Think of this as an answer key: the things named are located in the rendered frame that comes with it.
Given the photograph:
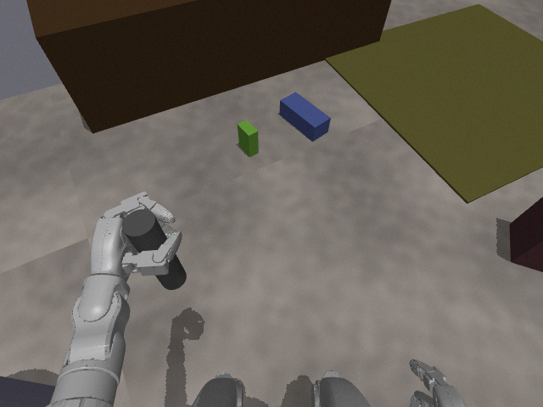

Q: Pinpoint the left robot hand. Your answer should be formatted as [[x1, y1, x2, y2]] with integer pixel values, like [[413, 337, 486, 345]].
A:
[[90, 192, 182, 282]]

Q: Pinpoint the right robot hand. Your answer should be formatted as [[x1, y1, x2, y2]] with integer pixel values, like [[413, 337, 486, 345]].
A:
[[410, 360, 466, 407]]

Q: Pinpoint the left robot arm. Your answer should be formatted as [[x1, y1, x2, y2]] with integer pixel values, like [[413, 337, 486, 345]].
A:
[[46, 273, 130, 407]]

